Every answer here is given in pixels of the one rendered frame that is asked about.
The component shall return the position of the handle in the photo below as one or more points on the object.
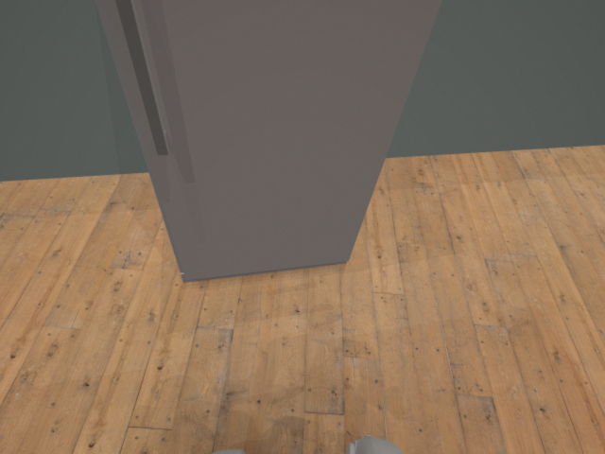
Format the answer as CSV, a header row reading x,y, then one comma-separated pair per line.
x,y
130,24

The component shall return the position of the fridge door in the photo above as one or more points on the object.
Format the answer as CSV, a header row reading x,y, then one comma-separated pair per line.
x,y
278,116

